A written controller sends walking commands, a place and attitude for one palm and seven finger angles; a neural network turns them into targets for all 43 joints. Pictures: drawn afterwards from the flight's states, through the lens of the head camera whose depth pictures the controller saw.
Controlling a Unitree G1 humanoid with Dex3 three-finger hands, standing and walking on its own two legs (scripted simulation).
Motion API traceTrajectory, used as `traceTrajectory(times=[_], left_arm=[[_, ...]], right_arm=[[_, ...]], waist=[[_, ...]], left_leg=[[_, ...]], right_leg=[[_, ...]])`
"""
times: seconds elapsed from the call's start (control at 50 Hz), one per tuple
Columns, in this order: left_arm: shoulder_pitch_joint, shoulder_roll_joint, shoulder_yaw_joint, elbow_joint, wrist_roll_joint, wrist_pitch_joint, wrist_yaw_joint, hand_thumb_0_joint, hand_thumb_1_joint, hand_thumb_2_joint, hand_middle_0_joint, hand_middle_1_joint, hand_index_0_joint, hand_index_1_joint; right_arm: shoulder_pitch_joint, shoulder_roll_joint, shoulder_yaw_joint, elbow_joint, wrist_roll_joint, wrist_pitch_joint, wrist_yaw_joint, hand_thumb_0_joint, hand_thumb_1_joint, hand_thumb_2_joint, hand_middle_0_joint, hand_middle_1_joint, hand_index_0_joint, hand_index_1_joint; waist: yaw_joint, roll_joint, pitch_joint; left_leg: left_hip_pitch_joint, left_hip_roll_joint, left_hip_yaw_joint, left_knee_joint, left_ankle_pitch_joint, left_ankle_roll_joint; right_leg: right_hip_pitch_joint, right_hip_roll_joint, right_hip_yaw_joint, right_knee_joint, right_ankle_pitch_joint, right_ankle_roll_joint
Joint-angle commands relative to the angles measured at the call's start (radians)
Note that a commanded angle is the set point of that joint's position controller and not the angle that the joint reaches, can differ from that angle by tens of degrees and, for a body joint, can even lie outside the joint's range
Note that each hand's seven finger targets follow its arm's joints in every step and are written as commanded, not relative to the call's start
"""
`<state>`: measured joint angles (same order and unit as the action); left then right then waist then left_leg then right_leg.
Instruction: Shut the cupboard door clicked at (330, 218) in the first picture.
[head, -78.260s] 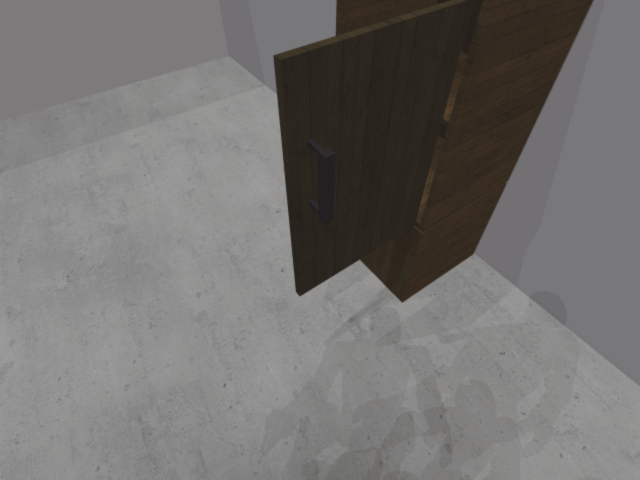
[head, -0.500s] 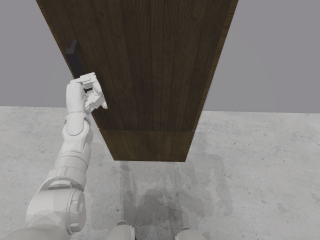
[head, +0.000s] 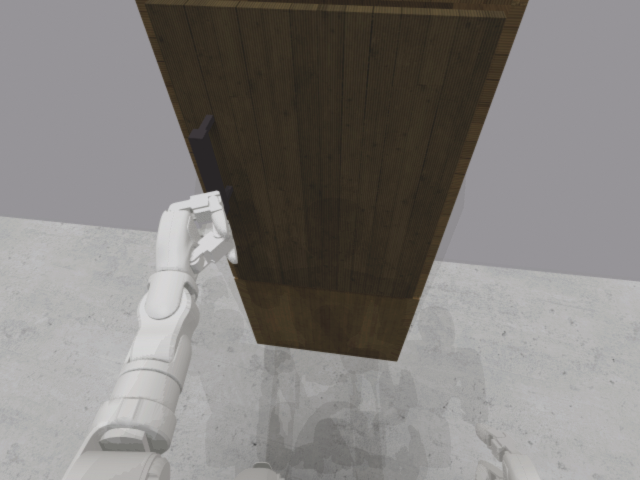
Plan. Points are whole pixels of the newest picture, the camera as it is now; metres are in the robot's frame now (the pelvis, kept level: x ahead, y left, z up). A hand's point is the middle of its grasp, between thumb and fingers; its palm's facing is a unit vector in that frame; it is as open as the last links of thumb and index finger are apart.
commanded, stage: draw the hand back to the body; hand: left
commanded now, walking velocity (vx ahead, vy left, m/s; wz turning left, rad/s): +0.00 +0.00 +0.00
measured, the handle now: (215, 168) +0.55 +0.18 +0.07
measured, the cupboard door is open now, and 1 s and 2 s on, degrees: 0 0 0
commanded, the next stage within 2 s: step back with the hand held close in 1.42 s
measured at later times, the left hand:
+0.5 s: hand (135, 290) +0.28 +0.19 +0.14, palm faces +0.13 -0.97 -0.22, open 3.1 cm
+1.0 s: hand out of the picture +0.21 +0.28 +0.20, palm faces +0.42 -0.82 -0.39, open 5.8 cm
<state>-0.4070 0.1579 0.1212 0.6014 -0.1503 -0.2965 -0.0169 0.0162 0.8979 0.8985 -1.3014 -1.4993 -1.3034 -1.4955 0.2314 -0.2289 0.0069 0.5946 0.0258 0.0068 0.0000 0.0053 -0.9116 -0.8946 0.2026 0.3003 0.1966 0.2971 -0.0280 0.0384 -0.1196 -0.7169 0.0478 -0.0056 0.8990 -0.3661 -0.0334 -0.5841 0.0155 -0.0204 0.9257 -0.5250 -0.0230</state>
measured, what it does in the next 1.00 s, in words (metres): rises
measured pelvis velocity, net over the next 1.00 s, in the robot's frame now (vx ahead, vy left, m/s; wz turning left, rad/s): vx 0.01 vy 0.02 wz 0.00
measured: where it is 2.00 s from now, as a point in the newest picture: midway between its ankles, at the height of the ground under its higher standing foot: outside the picture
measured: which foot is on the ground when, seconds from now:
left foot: down 0.00-1.00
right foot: down 0.00-1.00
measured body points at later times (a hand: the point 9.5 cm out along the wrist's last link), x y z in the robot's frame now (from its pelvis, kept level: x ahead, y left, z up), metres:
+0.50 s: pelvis +0.00 +0.01 +0.04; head -0.01 -0.01 +0.49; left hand +0.27 +0.24 +0.16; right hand +0.18 -0.22 -0.05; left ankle +0.04 +0.14 -0.69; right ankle -0.04 -0.10 -0.69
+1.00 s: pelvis +0.01 +0.02 +0.05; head -0.01 +0.00 +0.50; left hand +0.19 +0.32 +0.22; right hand +0.21 -0.18 -0.04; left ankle +0.04 +0.14 -0.69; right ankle -0.04 -0.10 -0.69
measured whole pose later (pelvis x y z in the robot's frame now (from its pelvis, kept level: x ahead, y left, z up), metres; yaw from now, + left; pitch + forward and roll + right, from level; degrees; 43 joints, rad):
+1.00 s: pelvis +0.01 +0.02 +0.05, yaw +0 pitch -4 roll +0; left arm 0.41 0.35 0.29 -0.33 -0.08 -0.02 0.10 0.01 0.89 0.90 -0.50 -0.62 -0.50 -0.61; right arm 0.18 -0.22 0.06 0.62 0.02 -0.05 -0.07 0.01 -0.91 -0.89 0.21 0.30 0.20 0.30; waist 0.06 0.07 0.00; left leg -0.17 0.01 0.03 0.42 -0.19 0.00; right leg -0.02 -0.02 0.00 0.40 -0.31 0.01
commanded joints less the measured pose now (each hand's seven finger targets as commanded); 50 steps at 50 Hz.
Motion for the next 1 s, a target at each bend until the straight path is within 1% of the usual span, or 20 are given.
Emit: traceTrajectory(times=[0.0,0.02,0.08,0.12,0.18,0.22,0.32,0.34,0.36,0.4,0.42,0.52,0.56,0.62,0.68,0.82,0.84,0.92,0.94,0.98], left_arm=[[-0.163,0.202,0.096,-0.342,-0.046,-0.027,-0.036,0.000,0.900,0.900,-1.300,-1.500,-1.300,-1.500],[-0.121,0.208,0.095,-0.367,-0.053,-0.015,-0.048,0.000,0.900,0.900,-1.300,-1.500,-1.300,-1.500],[-0.085,0.183,0.073,-0.443,-0.082,0.013,-0.075,0.000,0.900,0.900,-1.300,-1.500,-1.300,-1.500],[-0.056,0.190,0.069,-0.505,-0.091,0.025,-0.088,0.000,0.900,0.900,-1.300,-1.500,-1.300,-1.500],[-0.050,0.172,0.046,-0.553,-0.105,0.047,-0.099,0.000,0.900,0.900,-1.300,-1.500,-1.300,-1.500],[-0.021,0.208,0.072,-0.586,-0.108,0.061,-0.102,0.000,0.900,0.900,-1.300,-1.500,-1.300,-1.500],[0.106,0.237,0.106,-0.686,-0.121,0.094,-0.118,0.000,0.900,0.900,-1.163,-1.350,-1.163,-1.350],[0.115,0.307,0.051,-0.749,0.007,0.110,-0.040,0.000,0.900,0.900,-1.135,-1.320,-1.135,-1.320],[0.164,0.260,0.041,-0.754,0.016,0.133,-0.003,0.000,0.900,0.900,-1.107,-1.290,-1.107,-1.290],[0.235,0.268,0.054,-0.761,0.036,0.166,0.039,0.000,0.900,0.900,-1.053,-1.230,-1.053,-1.230],[0.267,0.300,0.086,-0.763,0.043,0.178,0.054,0.000,0.900,0.900,-1.025,-1.200,-1.025,-1.200],[0.349,0.304,0.107,-0.863,0.059,0.207,0.086,0.000,0.900,0.900,-0.887,-1.050,-0.887,-1.050],[0.352,0.291,0.097,-0.944,0.065,0.207,0.094,0.000,0.900,0.900,-0.832,-0.990,-0.832,-0.990],[0.423,0.313,0.128,-0.990,0.070,0.214,0.105,0.000,0.900,0.900,-0.750,-0.900,-0.750,-0.900],[0.469,0.296,0.128,-1.044,0.075,0.218,0.110,0.000,0.900,0.900,-0.668,-0.810,-0.668,-0.810],[0.630,0.357,0.244,-1.091,0.075,0.222,0.119,0.000,0.900,0.900,-0.475,-0.600,-0.475,-0.600],[0.632,0.335,0.229,-1.118,0.071,0.220,0.117,0.000,0.900,0.900,-0.447,-0.570,-0.447,-0.570],[0.696,0.399,0.318,-1.155,0.073,0.215,0.128,0.000,0.900,0.900,-0.337,-0.450,-0.337,-0.450],[0.700,0.374,0.301,-1.172,0.071,0.212,0.127,0.000,0.900,0.900,-0.310,-0.420,-0.310,-0.420],[0.734,0.397,0.339,-1.191,0.069,0.206,0.131,0.000,0.900,0.900,-0.255,-0.360,-0.255,-0.360]], right_arm=[[0.007,-0.125,-0.043,-0.147,0.016,-0.027,-0.012,0.000,-0.900,-0.900,0.200,0.300,0.200,0.300],[0.001,-0.129,-0.041,-0.155,0.018,-0.026,-0.015,0.000,-0.900,-0.900,0.200,0.300,0.200,0.300],[-0.022,-0.126,-0.038,-0.160,0.031,-0.032,-0.023,0.000,-0.900,-0.900,0.200,0.300,0.200,0.300],[-0.039,-0.129,-0.036,-0.165,0.034,-0.042,-0.032,0.000,-0.900,-0.900,0.200,0.300,0.200,0.300],[-0.059,-0.127,-0.032,-0.158,0.040,-0.065,-0.044,0.000,-0.900,-0.900,0.200,0.300,0.200,0.300],[-0.066,-0.132,-0.027,-0.155,0.041,-0.076,-0.052,0.000,-0.900,-0.900,0.200,0.300,0.200,0.300],[-0.103,-0.124,-0.019,-0.169,0.044,-0.107,-0.059,0.000,-0.900,-0.900,0.200,0.300,0.200,0.300],[-0.147,-0.103,-0.017,-0.170,0.039,-0.092,-0.076,0.000,-0.900,-0.900,0.200,0.300,0.200,0.300],[-0.147,-0.100,-0.012,-0.170,0.032,-0.087,-0.084,0.000,-0.900,-0.900,0.200,0.300,0.200,0.300],[-0.159,-0.099,-0.005,-0.164,0.027,-0.073,-0.092,0.000,-0.900,-0.900,0.200,0.300,0.200,0.300],[-0.162,-0.102,-0.007,-0.160,0.024,-0.066,-0.098,0.000,-0.900,-0.900,0.200,0.300,0.200,0.300],[-0.187,-0.093,0.008,-0.158,0.015,-0.061,-0.103,0.000,-0.900,-0.900,0.200,0.300,0.200,0.300],[-0.195,-0.086,0.014,-0.163,0.014,-0.069,-0.099,0.000,-0.900,-0.900,0.200,0.300,0.200,0.300],[-0.195,-0.094,0.012,-0.155,0.003,-0.084,-0.096,0.000,-0.900,-0.900,0.200,0.300,0.200,0.300],[-0.200,-0.088,0.015,-0.153,0.001,-0.093,-0.090,0.000,-0.900,-0.900,0.200,0.300,0.200,0.300],[-0.207,-0.095,0.006,-0.140,-0.008,-0.106,-0.082,0.000,-0.900,-0.900,0.200,0.300,0.200,0.300],[-0.202,-0.089,0.009,-0.147,-0.006,-0.102,-0.080,0.000,-0.900,-0.900,0.200,0.300,0.200,0.300],[-0.208,-0.096,0.000,-0.143,-0.009,-0.116,-0.084,0.000,-0.900,-0.900,0.200,0.300,0.200,0.300],[-0.203,-0.087,0.004,-0.146,-0.005,-0.115,-0.082,0.000,-0.900,-0.900,0.200,0.300,0.200,0.300],[-0.202,-0.089,0.000,-0.147,-0.005,-0.121,-0.083,0.000,-0.900,-0.900,0.200,0.300,0.200,0.300]], waist=[[0.028,-0.090,-0.311],[0.034,-0.080,-0.298],[0.018,-0.102,-0.222],[0.026,-0.051,-0.216],[0.014,-0.065,-0.171],[0.029,-0.022,-0.177],[0.053,-0.037,-0.169],[0.046,-0.051,-0.118],[0.037,-0.050,-0.079],[0.043,-0.066,-0.034],[0.049,-0.088,-0.033],[0.054,-0.018,-0.006],[0.052,0.047,-0.011],[0.062,0.008,-0.012],[0.062,0.041,0.012],[0.086,0.007,0.043],[0.080,0.020,0.028],[0.096,0.032,0.041],[0.090,0.032,0.042],[0.097,0.048,0.037]], left_leg=[[0.299,-0.053,0.037,-0.111,0.293,0.069],[0.300,-0.057,0.037,-0.121,0.289,0.070],[0.321,-0.053,0.037,-0.158,0.237,0.072],[0.353,-0.056,0.036,-0.173,0.228,0.073],[0.383,-0.054,0.025,-0.199,0.191,0.074],[0.400,-0.059,0.024,-0.211,0.184,0.073],[0.443,-0.056,0.018,-0.254,0.200,0.072],[0.480,-0.058,0.022,-0.293,0.195,0.078],[0.493,-0.056,0.020,-0.317,0.179,0.079],[0.516,-0.051,0.018,-0.355,0.171,0.081],[0.526,-0.050,0.022,-0.368,0.181,0.083],[0.612,-0.043,0.023,-0.444,0.210,0.077],[0.657,-0.039,0.018,-0.471,0.224,0.071],[0.677,-0.037,0.013,-0.495,0.259,0.070],[0.698,-0.033,0.007,-0.518,0.270,0.065],[0.690,-0.030,0.009,-0.532,0.292,0.063],[0.690,-0.031,0.008,-0.538,0.288,0.062],[0.689,-0.030,0.011,-0.530,0.304,0.061],[0.684,-0.032,0.011,-0.533,0.301,0.060],[0.684,-0.032,0.014,-0.528,0.304,0.059]], right_leg=[[0.179,-0.002,0.024,-0.187,0.660,0.039],[0.198,-0.002,0.025,-0.195,0.653,0.038],[0.178,0.000,0.019,-0.243,0.575,0.044],[0.184,0.003,0.019,-0.261,0.528,0.036],[0.160,0.006,0.012,-0.293,0.450,0.034],[0.178,0.004,0.018,-0.307,0.420,0.029],[0.221,0.005,0.005,-0.324,0.416,0.025],[0.197,-0.030,0.050,-0.410,0.420,0.031],[0.199,-0.028,0.036,-0.431,0.371,0.030],[0.222,-0.023,0.026,-0.466,0.345,0.030],[0.248,-0.024,0.030,-0.488,0.354,0.032],[0.314,-0.017,0.011,-0.541,0.356,0.023],[0.331,-0.014,0.003,-0.552,0.360,0.017],[0.368,-0.009,-0.005,-0.570,0.394,0.016],[0.375,-0.007,-0.010,-0.576,0.398,0.015],[0.403,-0.006,-0.011,-0.607,0.414,0.019],[0.424,-0.013,-0.014,-0.593,0.407,0.017],[0.419,-0.007,-0.012,-0.608,0.427,0.018],[0.429,-0.012,-0.016,-0.595,0.420,0.017],[0.429,-0.011,-0.016,-0.593,0.423,0.017]])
